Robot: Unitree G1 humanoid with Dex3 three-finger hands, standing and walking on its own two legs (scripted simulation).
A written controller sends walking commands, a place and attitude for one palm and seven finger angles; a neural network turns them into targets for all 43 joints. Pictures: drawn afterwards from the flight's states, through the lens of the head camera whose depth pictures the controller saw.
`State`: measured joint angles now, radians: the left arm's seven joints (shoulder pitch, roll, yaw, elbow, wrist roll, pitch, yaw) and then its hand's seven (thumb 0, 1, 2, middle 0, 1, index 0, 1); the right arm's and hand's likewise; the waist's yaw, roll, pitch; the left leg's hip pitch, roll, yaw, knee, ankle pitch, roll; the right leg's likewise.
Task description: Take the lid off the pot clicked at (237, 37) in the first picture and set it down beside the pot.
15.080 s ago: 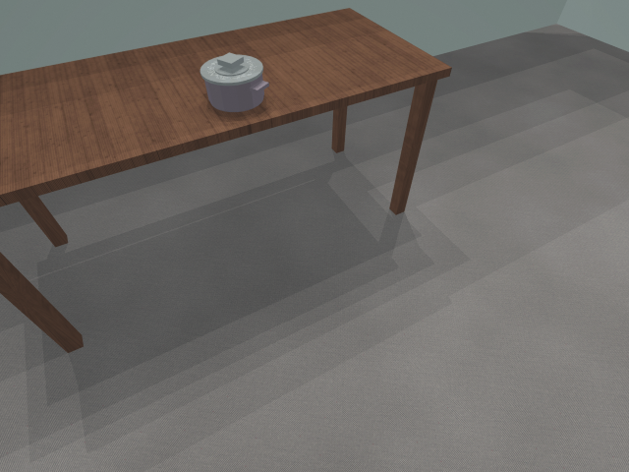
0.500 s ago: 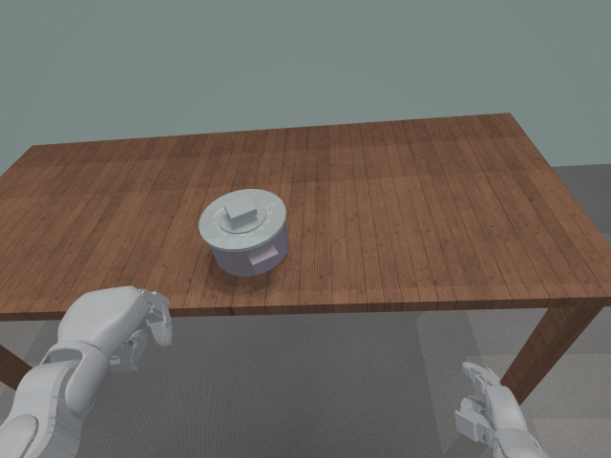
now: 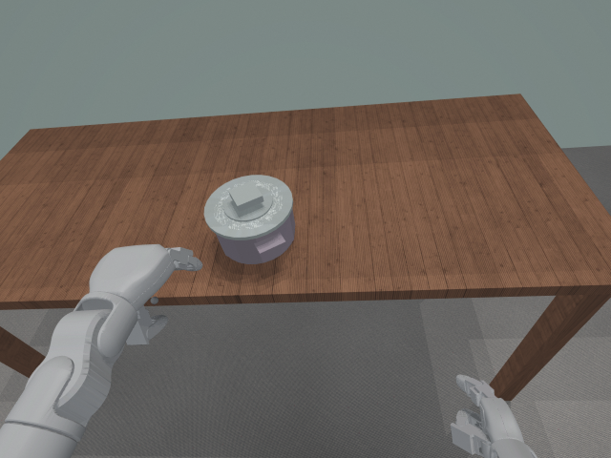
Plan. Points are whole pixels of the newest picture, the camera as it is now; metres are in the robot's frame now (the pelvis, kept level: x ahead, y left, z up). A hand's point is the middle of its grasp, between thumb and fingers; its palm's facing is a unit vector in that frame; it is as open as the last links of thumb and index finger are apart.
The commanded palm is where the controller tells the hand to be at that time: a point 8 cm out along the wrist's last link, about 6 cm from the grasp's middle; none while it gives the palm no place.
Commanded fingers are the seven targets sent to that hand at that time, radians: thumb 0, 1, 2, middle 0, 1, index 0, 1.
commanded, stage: reach forward and open the fingers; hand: left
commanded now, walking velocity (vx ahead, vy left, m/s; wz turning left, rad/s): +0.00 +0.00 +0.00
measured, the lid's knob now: (246, 196) +0.54 +0.19 +0.02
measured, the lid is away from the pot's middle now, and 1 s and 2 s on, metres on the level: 0.00 0.00 0.00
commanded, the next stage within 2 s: move the open hand above the knob in 0.10 s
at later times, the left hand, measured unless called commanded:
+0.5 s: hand (182, 258) +0.34 +0.22 +0.08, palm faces -0.26 -0.11 -0.96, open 10.2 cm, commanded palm +0.33 +0.23 +0.15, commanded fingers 0.00 -0.29 1.37 -0.81 -0.08 -0.81 -0.08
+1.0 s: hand (203, 227) +0.40 +0.21 +0.08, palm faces -0.25 -0.10 -0.96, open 10.2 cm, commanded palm +0.39 +0.21 +0.15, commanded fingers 0.00 -0.29 1.37 -0.81 -0.08 -0.81 -0.08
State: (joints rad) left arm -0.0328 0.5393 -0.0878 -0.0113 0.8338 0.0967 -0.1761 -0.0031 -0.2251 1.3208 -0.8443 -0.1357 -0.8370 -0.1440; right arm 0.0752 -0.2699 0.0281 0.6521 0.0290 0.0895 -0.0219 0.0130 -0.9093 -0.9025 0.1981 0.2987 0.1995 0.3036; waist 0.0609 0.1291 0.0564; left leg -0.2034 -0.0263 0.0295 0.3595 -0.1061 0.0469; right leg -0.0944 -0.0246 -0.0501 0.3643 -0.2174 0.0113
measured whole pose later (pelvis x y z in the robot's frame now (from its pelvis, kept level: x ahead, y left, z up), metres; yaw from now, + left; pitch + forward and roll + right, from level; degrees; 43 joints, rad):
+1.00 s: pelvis +0.03 -0.01 +0.00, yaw +1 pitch +2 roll +0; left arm -0.45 0.52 -0.19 0.30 0.83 0.22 -0.25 0.00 -0.28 1.36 -0.83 -0.08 -0.82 -0.09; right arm 0.09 -0.29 0.03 0.64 0.06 0.14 0.00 0.01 -0.91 -0.90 0.20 0.30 0.20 0.30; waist 0.01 0.11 0.03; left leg -0.28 -0.03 0.01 0.43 -0.17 0.03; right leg -0.17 -0.02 -0.06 0.42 -0.29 0.00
